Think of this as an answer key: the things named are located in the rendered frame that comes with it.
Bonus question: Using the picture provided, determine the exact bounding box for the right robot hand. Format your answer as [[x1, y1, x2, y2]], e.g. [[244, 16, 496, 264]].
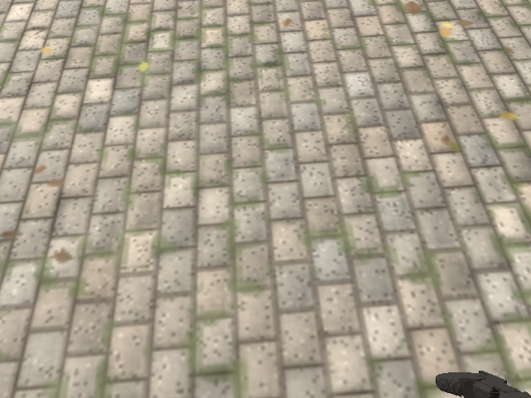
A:
[[436, 371, 531, 398]]

